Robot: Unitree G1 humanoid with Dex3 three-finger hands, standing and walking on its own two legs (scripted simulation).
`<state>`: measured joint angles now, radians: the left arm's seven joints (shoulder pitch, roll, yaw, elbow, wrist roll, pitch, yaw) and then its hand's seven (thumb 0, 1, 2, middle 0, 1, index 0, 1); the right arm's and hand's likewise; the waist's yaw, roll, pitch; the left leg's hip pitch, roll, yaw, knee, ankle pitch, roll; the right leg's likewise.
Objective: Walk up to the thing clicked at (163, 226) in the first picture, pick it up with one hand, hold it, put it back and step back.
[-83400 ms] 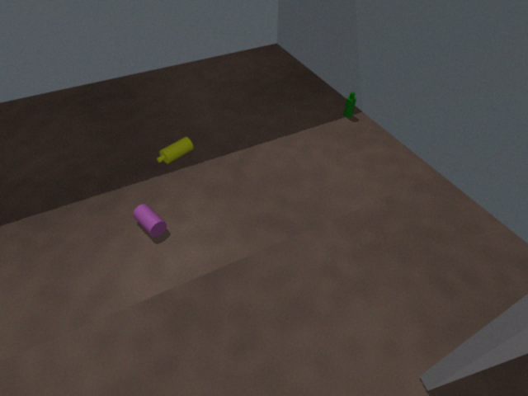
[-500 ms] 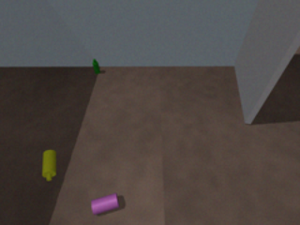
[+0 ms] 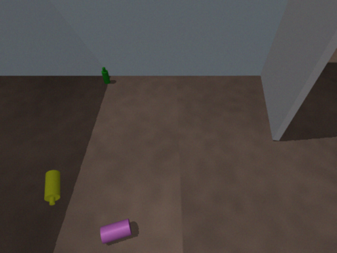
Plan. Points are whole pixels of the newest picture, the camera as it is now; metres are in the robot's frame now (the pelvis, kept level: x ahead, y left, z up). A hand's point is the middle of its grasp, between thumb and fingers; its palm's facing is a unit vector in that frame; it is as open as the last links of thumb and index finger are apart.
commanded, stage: stand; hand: left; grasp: from above
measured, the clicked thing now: (116, 230) +0.41 +0.29 -0.74
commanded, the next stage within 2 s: step back in 0.38 s
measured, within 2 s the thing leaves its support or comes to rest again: neither
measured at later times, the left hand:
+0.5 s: hand out of the picture +0.07 +0.26 -0.16, palm faces -0.01 -0.93 -0.37, open 7.4 cm
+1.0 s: hand out of the picture +0.02 +0.30 -0.18, palm faces -0.13 -0.92 -0.37, open 7.4 cm
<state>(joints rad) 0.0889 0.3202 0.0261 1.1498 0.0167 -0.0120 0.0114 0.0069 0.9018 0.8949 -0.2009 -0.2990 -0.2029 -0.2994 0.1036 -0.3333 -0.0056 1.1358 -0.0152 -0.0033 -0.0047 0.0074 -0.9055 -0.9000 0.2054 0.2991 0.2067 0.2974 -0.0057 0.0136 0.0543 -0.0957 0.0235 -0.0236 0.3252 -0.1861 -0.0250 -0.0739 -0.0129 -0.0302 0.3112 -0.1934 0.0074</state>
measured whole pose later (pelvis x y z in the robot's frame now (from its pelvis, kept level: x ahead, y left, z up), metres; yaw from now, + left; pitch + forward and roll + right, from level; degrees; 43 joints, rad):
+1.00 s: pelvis -0.11 +0.04 -0.02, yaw -5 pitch -1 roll -1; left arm 0.10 0.39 0.06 0.87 0.02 0.06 0.02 0.01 0.90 0.89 -0.20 -0.30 -0.20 -0.30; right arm 0.13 -0.35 -0.04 0.88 -0.02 0.02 -0.02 0.01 -0.90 -0.90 0.21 0.30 0.21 0.30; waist -0.03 -0.03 0.22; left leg -0.32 0.00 0.04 0.60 -0.26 0.04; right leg -0.38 0.08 0.14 1.01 -0.49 0.02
